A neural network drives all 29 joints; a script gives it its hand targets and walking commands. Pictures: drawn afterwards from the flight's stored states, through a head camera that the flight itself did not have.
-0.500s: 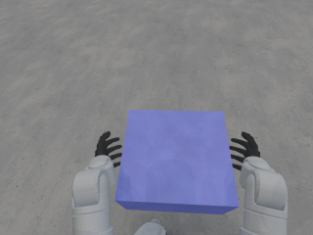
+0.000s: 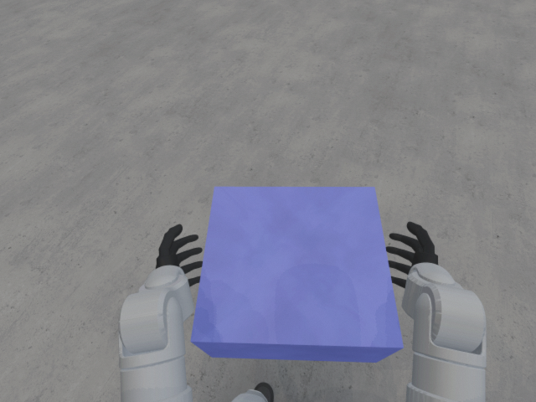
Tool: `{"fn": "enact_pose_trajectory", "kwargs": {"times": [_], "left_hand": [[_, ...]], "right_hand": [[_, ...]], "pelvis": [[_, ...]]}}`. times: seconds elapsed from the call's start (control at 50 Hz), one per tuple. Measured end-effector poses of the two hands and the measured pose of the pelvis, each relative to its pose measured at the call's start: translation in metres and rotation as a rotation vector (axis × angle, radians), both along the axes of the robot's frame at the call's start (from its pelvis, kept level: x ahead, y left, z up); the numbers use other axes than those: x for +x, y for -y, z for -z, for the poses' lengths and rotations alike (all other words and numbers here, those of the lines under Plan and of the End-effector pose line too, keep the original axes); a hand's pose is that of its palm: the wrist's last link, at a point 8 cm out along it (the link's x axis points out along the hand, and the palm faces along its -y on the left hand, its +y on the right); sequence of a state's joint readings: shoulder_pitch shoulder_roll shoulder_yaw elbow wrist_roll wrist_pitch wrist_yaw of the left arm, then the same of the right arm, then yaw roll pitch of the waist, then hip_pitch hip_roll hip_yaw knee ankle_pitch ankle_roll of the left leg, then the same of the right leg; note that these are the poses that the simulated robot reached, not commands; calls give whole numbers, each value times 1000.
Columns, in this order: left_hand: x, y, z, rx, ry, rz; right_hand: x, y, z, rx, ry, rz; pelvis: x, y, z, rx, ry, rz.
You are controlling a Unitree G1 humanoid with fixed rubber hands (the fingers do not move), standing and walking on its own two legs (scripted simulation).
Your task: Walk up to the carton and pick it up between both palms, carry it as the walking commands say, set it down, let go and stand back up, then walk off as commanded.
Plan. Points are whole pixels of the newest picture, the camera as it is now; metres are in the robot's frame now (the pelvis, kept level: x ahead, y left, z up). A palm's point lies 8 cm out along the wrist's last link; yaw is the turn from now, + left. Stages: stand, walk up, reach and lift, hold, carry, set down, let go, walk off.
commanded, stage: carry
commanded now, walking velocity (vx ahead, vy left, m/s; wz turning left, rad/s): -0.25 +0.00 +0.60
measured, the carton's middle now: (293, 272) +0.33 +0.02 -0.02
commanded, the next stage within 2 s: none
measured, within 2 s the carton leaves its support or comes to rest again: neither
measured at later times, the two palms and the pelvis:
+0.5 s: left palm out of the picture +0.00 +0.25 +0.06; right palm out of the picture +0.10 -0.07 +0.07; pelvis -0.21 +0.00 +0.01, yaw +18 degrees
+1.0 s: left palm out of the picture -0.26 +0.23 +0.06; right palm out of the picture -0.08 -0.06 +0.07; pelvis -0.41 -0.06 +0.00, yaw +35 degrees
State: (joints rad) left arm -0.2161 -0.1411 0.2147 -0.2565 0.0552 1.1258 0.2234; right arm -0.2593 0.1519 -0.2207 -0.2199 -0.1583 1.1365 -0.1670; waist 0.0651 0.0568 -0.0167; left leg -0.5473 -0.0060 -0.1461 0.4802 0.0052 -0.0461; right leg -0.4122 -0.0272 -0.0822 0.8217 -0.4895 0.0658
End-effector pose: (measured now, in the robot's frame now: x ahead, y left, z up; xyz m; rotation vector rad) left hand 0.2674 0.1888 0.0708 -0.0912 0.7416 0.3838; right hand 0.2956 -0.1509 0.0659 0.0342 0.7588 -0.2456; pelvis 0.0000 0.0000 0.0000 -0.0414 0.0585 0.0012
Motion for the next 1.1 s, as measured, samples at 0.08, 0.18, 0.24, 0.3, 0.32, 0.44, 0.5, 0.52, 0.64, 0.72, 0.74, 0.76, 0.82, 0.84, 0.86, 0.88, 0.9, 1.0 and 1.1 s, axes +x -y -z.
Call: {"fn": "enact_pose_trajectory", "kwargs": {"times": [0.08, 0.18, 0.24, 0.3, 0.32, 0.44, 0.5, 0.52, 0.64, 0.72, 0.74, 0.76, 0.82, 0.84, 0.86, 0.88, 0.9, 1.0, 1.1], "left_hand": [[-47, -2, -6, 33, 0, -50], [-87, 0, -16, 42, -43, -33], [-101, -4, -21, 42, -8, 7], [-120, -16, -18, 24, 30, 34], [-128, -22, -14, 22, 43, 35], [-223, -56, 5, -15, -43, -142], [-272, -63, 7, -19, -51, -240], [-286, -65, 6, -17, -47, -270], [-354, -57, 3, 17, -14, -397], [-391, -41, -4, 31, -37, -408], [-399, -38, -5, 26, -49, -403], [-406, -35, -6, 23, -56, -395], [-422, -31, -11, 20, -39, -371], [-428, -31, -12, 22, -26, -359], [-434, -32, -12, 23, -13, -352], [-442, -34, -12, 23, 0, -349], [-451, -36, -10, 23, 16, -345], [-526, -41, 7, -22, -14, -437], [-605, -28, 8, -29, -46, -607]], "right_hand": [[-29, -4, 7, 35, 1, -57], [-79, -2, 8, 41, -42, -51], [-103, -4, 1, 49, -4, -9], [-124, -15, -8, 23, 36, 14], [-131, -22, -9, 10, 49, 10], [-174, -64, -2, -39, -41, -154], [-191, -81, 1, -37, -51, -248], [-196, -85, 2, -31, -48, -277], [-226, -94, 11, 21, -13, -392], [-260, -80, 15, 39, -36, -422], [-269, -76, 14, 33, -46, -416], [-278, -72, 13, 28, -52, -408], [-302, -64, 5, 28, -36, -378], [-309, -63, 3, 31, -23, -369], [-316, -64, 1, 34, -10, -361], [-324, -65, -1, 30, 5, -357], [-333, -68, -4, 22, 24, -357], [-378, -89, -7, -44, 1, -452], [-414, -108, -2, -39, -38, -611]], "pelvis": [[-36, 6, 0, 33, 18, -33], [-70, 0, -12, 97, 30, -85], [-93, -8, -9, 92, 27, -131], [-118, -18, -1, 81, 26, -178], [-127, -21, 3, 77, 24, -198], [-183, -14, -5, 31, 31, -268], [-210, -5, -5, 12, 26, -306], [-218, -1, -5, 8, 23, -320], [-264, 29, 5, 10, 14, -382], [-292, 41, -2, 68, 24, -421], [-299, 42, -5, 81, 23, -431], [-306, 43, -7, 89, 21, -442], [-328, 46, -8, 93, 13, -485], [-336, 46, -7, 89, 9, -500], [-345, 46, -5, 85, 5, -513], [-354, 46, -3, 81, 3, -527], [-363, 46, 1, 74, 2, -545], [-406, 61, -2, 51, 19, -609], [-440, 89, -6, 11, 10, -675]]}}
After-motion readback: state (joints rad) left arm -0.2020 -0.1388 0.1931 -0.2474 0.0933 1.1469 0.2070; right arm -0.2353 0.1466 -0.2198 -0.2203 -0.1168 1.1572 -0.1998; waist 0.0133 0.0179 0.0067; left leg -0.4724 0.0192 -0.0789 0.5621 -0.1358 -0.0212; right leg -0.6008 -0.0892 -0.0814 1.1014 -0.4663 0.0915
